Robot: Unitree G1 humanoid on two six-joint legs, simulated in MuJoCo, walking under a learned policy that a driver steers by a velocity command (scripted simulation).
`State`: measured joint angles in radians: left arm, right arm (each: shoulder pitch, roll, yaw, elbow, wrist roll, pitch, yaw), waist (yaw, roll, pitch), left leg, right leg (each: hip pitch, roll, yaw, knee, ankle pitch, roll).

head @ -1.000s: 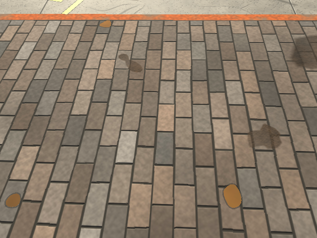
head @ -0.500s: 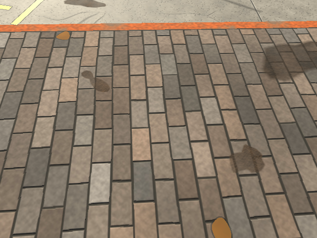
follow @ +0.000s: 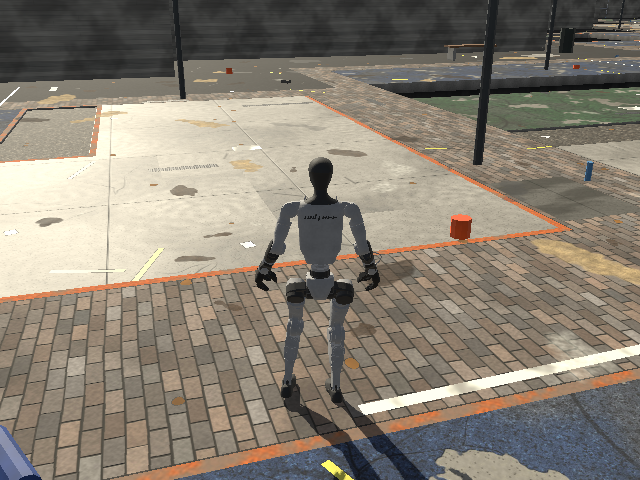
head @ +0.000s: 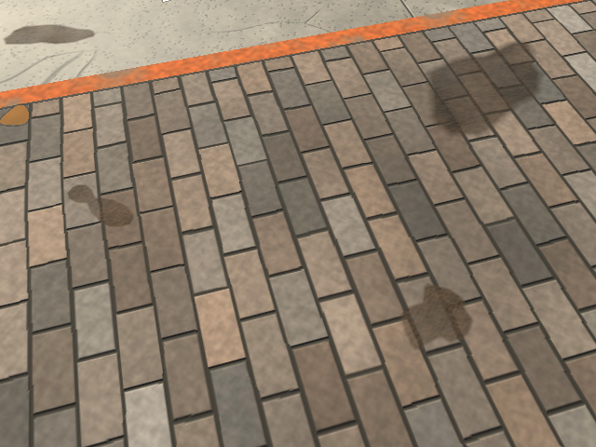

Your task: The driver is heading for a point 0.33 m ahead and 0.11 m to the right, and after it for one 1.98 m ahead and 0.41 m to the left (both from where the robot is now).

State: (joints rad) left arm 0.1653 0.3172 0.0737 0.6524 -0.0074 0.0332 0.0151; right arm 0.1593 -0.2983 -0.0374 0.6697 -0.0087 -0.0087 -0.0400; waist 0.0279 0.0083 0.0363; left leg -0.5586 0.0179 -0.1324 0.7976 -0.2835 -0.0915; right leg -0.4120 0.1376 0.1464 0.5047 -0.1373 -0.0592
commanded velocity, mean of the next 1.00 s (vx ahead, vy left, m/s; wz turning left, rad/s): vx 0.07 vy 0.00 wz -0.57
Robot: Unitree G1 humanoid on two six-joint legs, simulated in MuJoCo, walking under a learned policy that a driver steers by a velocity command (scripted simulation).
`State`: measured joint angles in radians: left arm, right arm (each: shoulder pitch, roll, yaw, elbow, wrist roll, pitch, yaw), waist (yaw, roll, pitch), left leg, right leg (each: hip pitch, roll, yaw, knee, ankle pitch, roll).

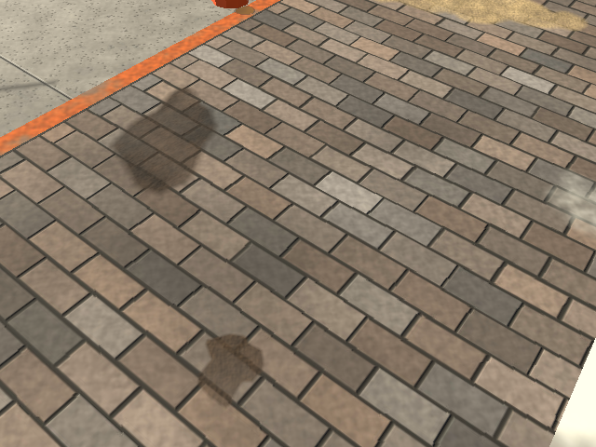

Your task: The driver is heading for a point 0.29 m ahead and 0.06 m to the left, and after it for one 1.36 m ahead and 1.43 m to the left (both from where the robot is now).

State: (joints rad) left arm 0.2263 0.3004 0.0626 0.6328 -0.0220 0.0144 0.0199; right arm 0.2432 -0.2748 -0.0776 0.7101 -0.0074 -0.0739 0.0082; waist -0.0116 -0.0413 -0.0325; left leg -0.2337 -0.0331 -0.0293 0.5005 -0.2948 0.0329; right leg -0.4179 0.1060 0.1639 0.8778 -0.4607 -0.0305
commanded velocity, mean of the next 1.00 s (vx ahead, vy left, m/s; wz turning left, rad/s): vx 0.46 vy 0.00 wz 0.27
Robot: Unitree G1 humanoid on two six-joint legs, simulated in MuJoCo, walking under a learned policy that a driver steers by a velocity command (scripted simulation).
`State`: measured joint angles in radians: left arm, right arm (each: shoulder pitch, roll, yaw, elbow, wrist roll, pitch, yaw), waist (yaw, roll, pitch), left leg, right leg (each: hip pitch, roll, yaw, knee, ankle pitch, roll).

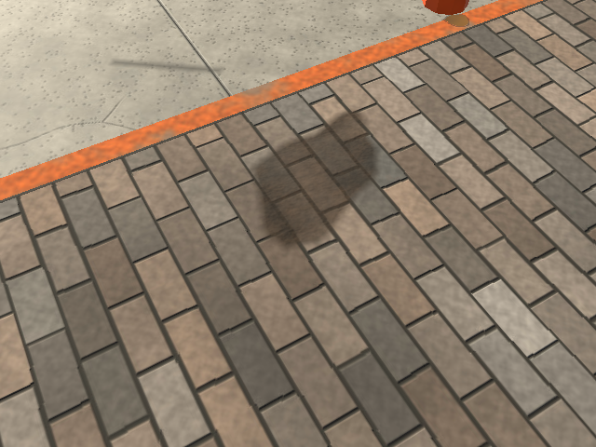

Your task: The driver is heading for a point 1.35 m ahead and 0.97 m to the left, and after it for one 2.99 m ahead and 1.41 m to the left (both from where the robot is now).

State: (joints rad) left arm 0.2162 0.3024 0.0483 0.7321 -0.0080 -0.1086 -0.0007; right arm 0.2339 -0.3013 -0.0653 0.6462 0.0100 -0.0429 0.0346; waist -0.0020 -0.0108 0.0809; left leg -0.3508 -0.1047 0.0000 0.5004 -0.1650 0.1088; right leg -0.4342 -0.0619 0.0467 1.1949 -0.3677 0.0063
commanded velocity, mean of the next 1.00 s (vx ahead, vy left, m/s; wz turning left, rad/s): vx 0.50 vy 0.00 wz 0.59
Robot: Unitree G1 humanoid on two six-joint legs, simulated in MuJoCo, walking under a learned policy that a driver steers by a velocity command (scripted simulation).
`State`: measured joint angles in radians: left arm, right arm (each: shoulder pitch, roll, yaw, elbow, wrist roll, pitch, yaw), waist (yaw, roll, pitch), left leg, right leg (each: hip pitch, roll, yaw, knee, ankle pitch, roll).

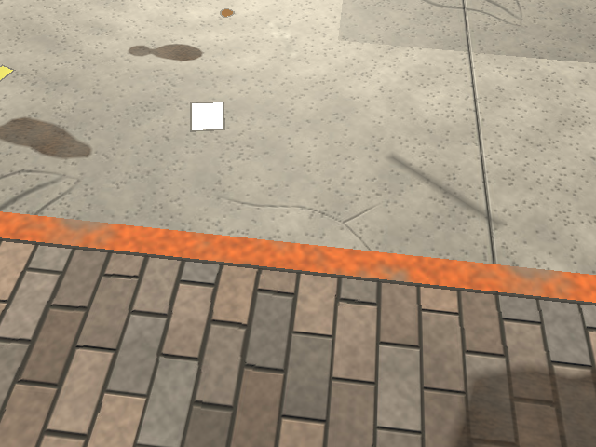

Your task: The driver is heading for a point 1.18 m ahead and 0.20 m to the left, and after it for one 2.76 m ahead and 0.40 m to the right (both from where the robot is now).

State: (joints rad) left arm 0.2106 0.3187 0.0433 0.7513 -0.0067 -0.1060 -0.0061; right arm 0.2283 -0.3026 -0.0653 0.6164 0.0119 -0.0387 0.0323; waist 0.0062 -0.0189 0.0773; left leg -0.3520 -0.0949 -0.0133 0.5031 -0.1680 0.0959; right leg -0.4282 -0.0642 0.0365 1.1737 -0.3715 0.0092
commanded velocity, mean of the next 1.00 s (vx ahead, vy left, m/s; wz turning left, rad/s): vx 0.50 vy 0.00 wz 0.53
